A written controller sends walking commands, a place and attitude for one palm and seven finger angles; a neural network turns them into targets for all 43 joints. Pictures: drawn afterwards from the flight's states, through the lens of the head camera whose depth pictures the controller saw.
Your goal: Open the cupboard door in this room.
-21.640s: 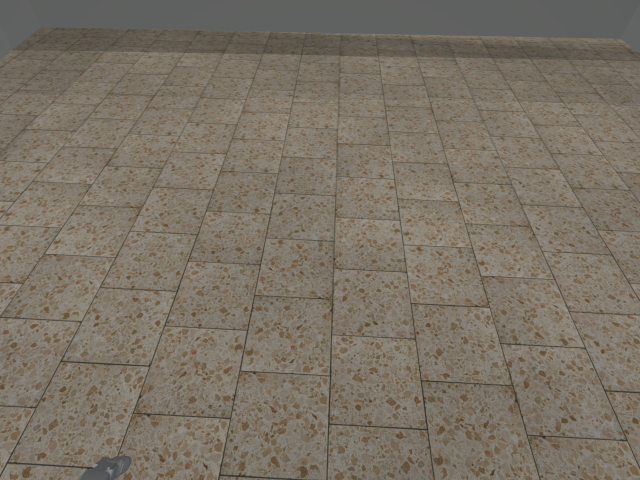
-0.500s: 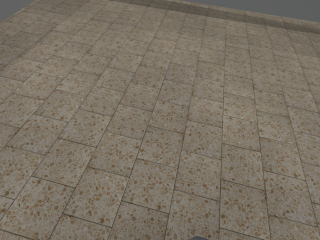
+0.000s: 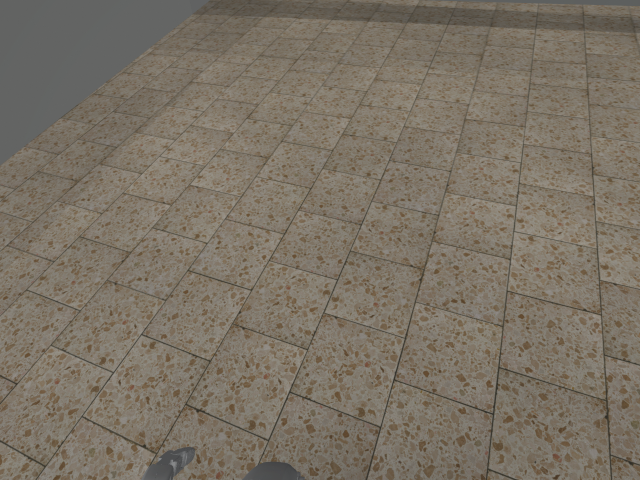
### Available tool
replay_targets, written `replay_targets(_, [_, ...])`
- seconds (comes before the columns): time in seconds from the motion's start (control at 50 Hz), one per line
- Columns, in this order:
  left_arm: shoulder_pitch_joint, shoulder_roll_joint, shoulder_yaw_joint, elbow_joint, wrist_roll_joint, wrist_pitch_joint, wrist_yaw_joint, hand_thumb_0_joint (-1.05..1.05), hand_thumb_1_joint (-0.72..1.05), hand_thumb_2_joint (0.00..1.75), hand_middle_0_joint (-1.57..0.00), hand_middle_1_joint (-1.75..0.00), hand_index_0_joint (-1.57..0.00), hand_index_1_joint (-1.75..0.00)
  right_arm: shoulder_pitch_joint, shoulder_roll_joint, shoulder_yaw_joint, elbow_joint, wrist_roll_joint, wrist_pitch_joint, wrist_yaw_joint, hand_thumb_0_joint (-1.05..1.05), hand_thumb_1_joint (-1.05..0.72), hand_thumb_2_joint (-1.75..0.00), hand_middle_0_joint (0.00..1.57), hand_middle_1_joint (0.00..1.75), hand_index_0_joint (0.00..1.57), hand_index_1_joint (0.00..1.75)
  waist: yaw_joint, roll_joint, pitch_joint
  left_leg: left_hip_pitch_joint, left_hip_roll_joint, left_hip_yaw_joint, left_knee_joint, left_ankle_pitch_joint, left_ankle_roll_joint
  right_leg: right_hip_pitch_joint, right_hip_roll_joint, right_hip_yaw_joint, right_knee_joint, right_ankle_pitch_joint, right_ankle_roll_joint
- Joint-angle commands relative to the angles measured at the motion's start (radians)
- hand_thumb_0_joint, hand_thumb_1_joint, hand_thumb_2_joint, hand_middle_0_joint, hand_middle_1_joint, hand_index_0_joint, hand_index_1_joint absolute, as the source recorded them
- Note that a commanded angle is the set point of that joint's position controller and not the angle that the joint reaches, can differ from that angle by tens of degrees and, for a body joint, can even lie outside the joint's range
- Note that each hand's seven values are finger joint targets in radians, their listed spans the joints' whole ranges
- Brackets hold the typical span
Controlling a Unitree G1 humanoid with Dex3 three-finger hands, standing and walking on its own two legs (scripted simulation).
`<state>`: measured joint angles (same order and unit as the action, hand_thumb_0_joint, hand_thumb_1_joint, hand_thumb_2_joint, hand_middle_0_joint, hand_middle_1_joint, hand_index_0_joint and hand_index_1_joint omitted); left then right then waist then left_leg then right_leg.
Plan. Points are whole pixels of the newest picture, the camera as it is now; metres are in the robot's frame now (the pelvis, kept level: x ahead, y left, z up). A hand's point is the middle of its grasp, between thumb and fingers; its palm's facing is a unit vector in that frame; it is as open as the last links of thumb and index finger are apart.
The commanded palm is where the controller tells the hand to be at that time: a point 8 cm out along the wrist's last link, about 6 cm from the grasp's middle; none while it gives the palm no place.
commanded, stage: turn or walk to find it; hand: left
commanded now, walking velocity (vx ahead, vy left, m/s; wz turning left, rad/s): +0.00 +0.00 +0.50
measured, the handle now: out of the picture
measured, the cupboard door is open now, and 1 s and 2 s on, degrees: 0 0 0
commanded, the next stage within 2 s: none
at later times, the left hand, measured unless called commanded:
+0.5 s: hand out of the picture -0.08 +0.26 -0.19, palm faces +0.32 -0.92 -0.24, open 7.4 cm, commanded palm none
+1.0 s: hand out of the picture +0.02 +0.26 -0.14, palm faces +0.43 -0.86 -0.28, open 7.3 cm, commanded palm none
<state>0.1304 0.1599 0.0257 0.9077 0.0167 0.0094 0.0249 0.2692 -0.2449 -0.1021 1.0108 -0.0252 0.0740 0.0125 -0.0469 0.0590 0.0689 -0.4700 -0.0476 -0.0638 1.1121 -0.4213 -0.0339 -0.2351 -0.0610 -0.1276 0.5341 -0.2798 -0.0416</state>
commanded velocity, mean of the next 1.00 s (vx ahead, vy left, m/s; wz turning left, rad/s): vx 0.00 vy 0.00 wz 0.50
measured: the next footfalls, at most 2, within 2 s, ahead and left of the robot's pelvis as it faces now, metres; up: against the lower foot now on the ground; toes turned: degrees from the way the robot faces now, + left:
left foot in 0.40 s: -0.04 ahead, +0.14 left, +0.00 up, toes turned +18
right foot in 0.98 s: +0.06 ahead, -0.06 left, +0.00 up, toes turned +26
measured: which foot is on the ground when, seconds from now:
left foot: up 0.00-0.38, down 0.40-0.98, up 1.00-1.00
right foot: down 0.00-0.40, up 0.42-0.96, down 0.98-1.00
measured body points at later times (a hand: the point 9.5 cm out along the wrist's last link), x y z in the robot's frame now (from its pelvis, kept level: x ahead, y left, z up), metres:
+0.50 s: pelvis -0.04 +0.05 -0.01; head -0.01 +0.09 +0.44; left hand -0.10 +0.31 -0.17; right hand +0.14 -0.16 -0.13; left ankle -0.08 +0.13 -0.74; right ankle -0.01 -0.09 -0.69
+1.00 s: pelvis -0.03 +0.02 -0.01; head +0.02 +0.02 +0.44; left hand +0.00 +0.30 -0.12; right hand +0.09 -0.20 -0.17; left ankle -0.08 +0.13 -0.73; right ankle +0.03 -0.08 -0.74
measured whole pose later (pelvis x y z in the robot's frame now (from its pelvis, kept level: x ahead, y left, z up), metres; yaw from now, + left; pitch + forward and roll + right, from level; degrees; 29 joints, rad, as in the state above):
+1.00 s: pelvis -0.03 +0.02 -0.01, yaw +28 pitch +1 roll +1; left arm 0.06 0.20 0.03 0.88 0.01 0.01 0.02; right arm 0.28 -0.21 -0.08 0.99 -0.02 0.04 0.00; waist -0.05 0.05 0.07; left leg -0.31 -0.09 -0.16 0.61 -0.33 0.00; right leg -0.28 -0.02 -0.04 0.55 -0.28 0.02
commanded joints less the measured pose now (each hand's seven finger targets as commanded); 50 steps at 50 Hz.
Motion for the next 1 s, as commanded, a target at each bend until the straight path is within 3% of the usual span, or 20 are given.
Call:
replay_targets(0.0, [0.017,0.175,0.046,-0.061,-0.005,-0.025,0.008,0.0,0.9,0.9,-0.2,-0.3,-0.2,-0.3,0.031,-0.061,-0.01,-0.049,0.0,-0.008,0.005,0.0,-0.9,-0.9,0.2,0.3,0.2,0.3,0.025,-0.228,-0.017,-0.087,0.063,0.005,0.151,0.096,-0.033,0.03,-0.235,0.138,-0.268,0.122,-0.03])
replay_targets(0.14, [0.112,0.204,0.059,-0.025,0.006,-0.021,0.011,0.0,0.9,0.9,-0.2,-0.3,-0.2,-0.3,-0.068,-0.061,-0.001,-0.078,0.003,-0.005,0.005,0.0,-0.9,-0.9,0.2,0.3,0.2,0.3,0.068,-0.204,-0.015,-0.072,0.101,0.038,-0.002,0.038,-0.051,0.083,-0.298,0.129,-0.266,0.105,-0.073])
replay_targets(0.28, [0.163,0.258,0.078,0.003,0.017,-0.01,0.004,0.0,0.9,0.9,-0.2,-0.3,-0.2,-0.3,-0.14,-0.041,0.023,-0.114,0.018,-0.033,0.003,0.0,-0.9,-0.9,0.2,0.3,0.2,0.3,0.103,-0.259,-0.099,0.054,0.089,0.128,-0.335,-0.065,-0.027,0.164,-0.336,0.077,-0.161,0.332,-0.106])
replay_targets(0.34, [0.136,0.261,0.08,0.013,0.01,-0.003,0.0,0.0,0.9,0.9,-0.2,-0.3,-0.2,-0.3,-0.077,-0.052,0.024,-0.104,0.02,-0.045,-0.001,0.0,-0.9,-0.9,0.2,0.3,0.2,0.3,0.056,-0.23,-0.136,0.218,0.077,0.152,-0.56,0.078,-0.009,0.1,-0.321,0.018,-0.055,0.316,-0.05])
replay_targets(0.36, [0.125,0.248,0.08,0.007,0.001,0.003,-0.001,0.0,0.9,0.9,-0.2,-0.3,-0.2,-0.3,-0.024,-0.082,0.017,-0.092,0.018,-0.057,0.001,0.0,-0.9,-0.9,0.2,0.3,0.2,0.3,0.019,-0.138,-0.163,0.356,0.096,0.121,-0.707,0.22,0.002,0.009,-0.292,-0.037,0.058,0.245,0.003])
replay_targets(0.38, [0.134,0.193,0.071,-0.016,-0.008,0.011,-0.005,0.0,0.9,0.9,-0.2,-0.3,-0.2,-0.3,0.011,-0.176,-0.004,-0.089,0.011,-0.066,-0.002,0.0,-0.9,-0.9,0.2,0.3,0.2,0.3,-0.001,0.121,-0.172,0.482,0.285,-0.15,-0.799,0.363,0.072,-0.204,-0.167,-0.09,0.265,-0.03,0.08])
replay_targets(0.4, [0.08,0.142,0.047,-0.053,-0.001,0.02,-0.006,0.0,0.9,0.9,-0.2,-0.3,-0.2,-0.3,0.039,-0.259,-0.022,-0.087,0.01,-0.06,-0.011,0.0,-0.9,-0.9,0.2,0.3,0.2,0.3,-0.023,0.291,-0.132,0.476,0.453,-0.329,-0.814,0.668,0.161,-0.371,-0.073,-0.035,0.43,-0.381,0.125])
replay_targets(0.42, [0.05,0.171,0.05,-0.055,0.001,0.03,-0.005,0.0,0.9,0.9,-0.2,-0.3,-0.2,-0.3,0.039,-0.255,-0.017,-0.079,0.007,-0.051,-0.014,0.0,-0.9,-0.9,0.2,0.3,0.2,0.3,-0.024,0.177,-0.124,0.421,0.482,-0.271,-0.793,0.649,0.214,-0.345,-0.089,0.033,0.513,-0.351,0.108])
replay_targets(0.44, [0.034,0.162,0.05,-0.036,0.006,0.039,-0.002,0.0,0.9,0.9,-0.2,-0.3,-0.2,-0.3,0.002,-0.215,-0.009,-0.081,0.005,-0.057,-0.026,0.0,-0.9,-0.9,0.2,0.3,0.2,0.3,-0.012,0.205,-0.097,0.378,0.412,-0.239,-0.808,0.643,0.188,-0.355,-0.097,0.078,0.543,-0.289,0.113])
replay_targets(0.48, [0.03,0.178,0.061,-0.01,0.001,0.035,-0.013,0.0,0.9,0.9,-0.2,-0.3,-0.2,-0.3,-0.083,-0.177,0.01,-0.1,0.005,-0.059,-0.036,0.0,-0.9,-0.9,0.2,0.3,0.2,0.3,0.022,0.141,-0.031,0.351,0.319,-0.164,-0.782,0.678,0.158,-0.366,-0.073,0.098,0.607,-0.162,0.121])
replay_targets(0.52, [0.065,0.18,0.061,0.009,-0.002,0.029,-0.018,0.0,0.9,0.9,-0.2,-0.3,-0.2,-0.3,-0.09,-0.164,0.016,-0.107,0.009,-0.069,-0.036,0.0,-0.9,-0.9,0.2,0.3,0.2,0.3,0.043,0.091,-0.055,0.389,0.274,-0.118,-0.768,0.737,0.148,-0.353,-0.057,0.092,0.628,-0.108,0.131])
replay_targets(0.58, [0.062,0.181,0.058,0.009,-0.001,0.027,-0.015,0.0,0.9,0.9,-0.2,-0.3,-0.2,-0.3,-0.059,-0.16,0.013,-0.102,0.013,-0.074,-0.035,0.0,-0.9,-0.9,0.2,0.3,0.2,0.3,0.043,0.068,-0.081,0.425,0.259,-0.118,-0.768,0.755,0.15,-0.351,-0.049,0.103,0.626,-0.071,0.147])
replay_targets(0.7, [-0.022,0.17,0.052,-0.037,-0.005,0.025,-0.007,0.0,0.9,0.9,-0.2,-0.3,-0.2,-0.3,-0.005,-0.151,0.003,-0.097,0.006,-0.072,-0.033,0.0,-0.9,-0.9,0.2,0.3,0.2,0.3,0.013,0.071,-0.081,0.429,0.28,-0.229,-0.757,0.728,0.201,-0.344,-0.038,0.128,0.524,-0.116,0.156])
replay_targets(0.8, [-0.083,0.149,0.044,-0.071,-0.011,0.019,-0.004,0.0,0.9,0.9,-0.2,-0.3,-0.2,-0.3,0.018,-0.152,-0.006,-0.092,0.0,-0.065,-0.034,0.0,-0.9,-0.9,0.2,0.3,0.2,0.3,-0.001,0.076,-0.096,0.413,0.272,-0.31,-0.724,0.751,0.217,-0.28,-0.003,0.13,0.368,-0.17,0.139])
replay_targets(0.86, [-0.052,0.144,0.04,-0.075,-0.017,0.011,-0.002,0.0,0.9,0.9,-0.2,-0.3,-0.2,-0.3,-0.004,-0.157,-0.008,-0.1,-0.002,-0.06,-0.034,0.0,-0.9,-0.9,0.2,0.3,0.2,0.3,0.017,0.101,-0.126,0.358,0.248,-0.337,-0.682,0.796,0.207,-0.152,0.03,0.118,0.193,-0.161,0.123])
replay_targets(0.9, [0.011,0.151,0.044,-0.06,-0.02,0.003,0.0,0.0,0.9,0.9,-0.2,-0.3,-0.2,-0.3,-0.025,-0.152,-0.011,-0.106,0.003,-0.057,-0.031,0.0,-0.9,-0.9,0.2,0.3,0.2,0.3,0.049,0.087,-0.151,0.282,0.207,-0.33,-0.641,0.719,0.171,-0.009,0.041,0.106,0.013,-0.021,0.113])
replay_targets(0.92, [0.055,0.168,0.048,-0.049,-0.018,-0.006,0.002,0.0,0.9,0.9,-0.2,-0.3,-0.2,-0.3,-0.032,-0.138,-0.01,-0.11,0.01,-0.058,-0.029,0.0,-0.9,-0.9,0.2,0.3,0.2,0.3,0.072,0.039,-0.17,0.212,0.167,-0.307,-0.599,0.597,0.131,0.115,0.019,0.108,-0.129,0.107,0.11])
replay_targets(0.94, [0.093,0.228,0.057,-0.041,-0.009,-0.018,0.008,0.0,0.9,0.9,-0.2,-0.3,-0.2,-0.3,-0.014,-0.093,-0.005,-0.111,0.019,-0.061,-0.021,0.0,-0.9,-0.9,0.2,0.3,0.2,0.3,0.083,-0.105,-0.194,0.046,0.101,-0.238,-0.504,0.352,0.072,0.302,-0.122,0.226,-0.207,0.178,0.075])
replay_targets(0.96, [0.124,0.3,0.072,-0.035,0.003,-0.023,0.015,0.0,0.9,0.9,-0.2,-0.3,-0.2,-0.3,-0.015,-0.044,0.003,-0.133,0.018,-0.063,-0.018,0.0,-0.9,-0.9,0.2,0.3,0.2,0.3,0.099,-0.35,-0.19,-0.125,-0.039,-0.047,-0.286,-0.118,0.003,0.373,-0.379,0.461,-0.206,0.34,-0.037])
replay_targets(0.98, [0.129,0.298,0.067,-0.044,-0.003,-0.017,0.014,0.0,0.9,0.9,-0.2,-0.3,-0.2,-0.3,-0.03,-0.09,-0.011,-0.138,0.011,-0.05,-0.023,0.0,-0.9,-0.9,0.2,0.3,0.2,0.3,0.096,-0.281,-0.153,-0.095,-0.019,-0.046,-0.098,-0.204,0.003,0.209,-0.443,0.466,-0.211,0.398,-0.118])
